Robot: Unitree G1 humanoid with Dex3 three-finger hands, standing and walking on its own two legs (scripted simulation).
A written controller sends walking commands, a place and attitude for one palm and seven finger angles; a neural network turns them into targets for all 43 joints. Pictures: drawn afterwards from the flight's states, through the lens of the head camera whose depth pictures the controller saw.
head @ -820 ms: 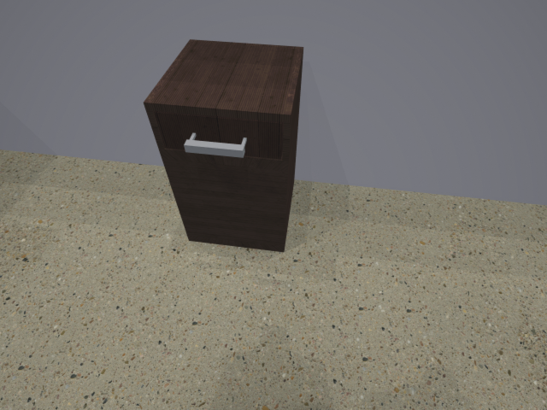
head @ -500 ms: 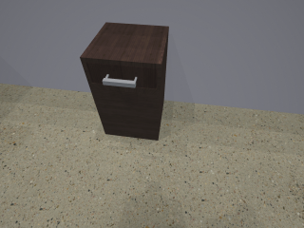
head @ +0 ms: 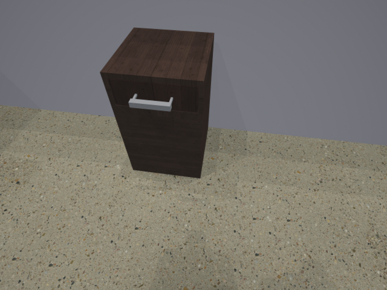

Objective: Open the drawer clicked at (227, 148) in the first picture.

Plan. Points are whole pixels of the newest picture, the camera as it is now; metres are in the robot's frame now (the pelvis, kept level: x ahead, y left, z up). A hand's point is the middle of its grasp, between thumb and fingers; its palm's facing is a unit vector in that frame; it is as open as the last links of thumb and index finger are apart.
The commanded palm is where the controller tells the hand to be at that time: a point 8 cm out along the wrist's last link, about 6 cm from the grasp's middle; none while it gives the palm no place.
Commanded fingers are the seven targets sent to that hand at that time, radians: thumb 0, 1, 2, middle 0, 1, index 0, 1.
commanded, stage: look at it before walking up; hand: left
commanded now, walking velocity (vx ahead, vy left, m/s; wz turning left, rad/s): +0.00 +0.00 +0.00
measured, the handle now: (151, 101) +0.85 +0.23 -0.16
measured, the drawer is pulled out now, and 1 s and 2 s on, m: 0.00 0.00 0.00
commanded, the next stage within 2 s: take the last steps up to it in 0.04 s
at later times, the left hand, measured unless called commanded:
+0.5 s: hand out of the picture -0.02 +0.18 -0.19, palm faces +0.11 -0.99 -0.13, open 7.4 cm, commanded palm none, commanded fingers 0.00 0.90 0.90 -0.20 -0.30 -0.20 -0.30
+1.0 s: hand (137, 243) +0.26 +0.17 -0.17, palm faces +0.05 -0.97 -0.23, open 7.2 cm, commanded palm none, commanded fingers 0.00 0.90 0.90 -0.20 -0.30 -0.20 -0.30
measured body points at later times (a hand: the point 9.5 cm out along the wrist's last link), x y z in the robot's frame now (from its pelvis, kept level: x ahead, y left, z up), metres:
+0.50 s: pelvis +0.06 +0.03 -0.01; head +0.07 +0.04 +0.44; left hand -0.02 +0.23 -0.18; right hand +0.03 -0.19 -0.17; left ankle +0.04 +0.13 -0.74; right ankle -0.05 -0.07 -0.71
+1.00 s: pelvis +0.19 -0.01 +0.00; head +0.22 -0.03 +0.44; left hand +0.26 +0.22 -0.15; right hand +0.16 -0.23 -0.17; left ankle +0.17 +0.13 -0.68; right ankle +0.23 -0.10 -0.74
